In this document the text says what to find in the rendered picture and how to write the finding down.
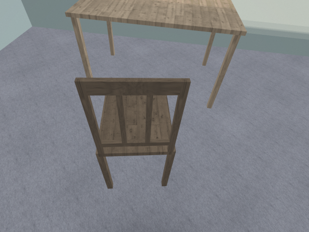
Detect chair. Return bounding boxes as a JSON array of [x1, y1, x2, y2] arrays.
[[74, 77, 191, 189]]

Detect table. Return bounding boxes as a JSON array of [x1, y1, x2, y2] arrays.
[[65, 0, 247, 108]]

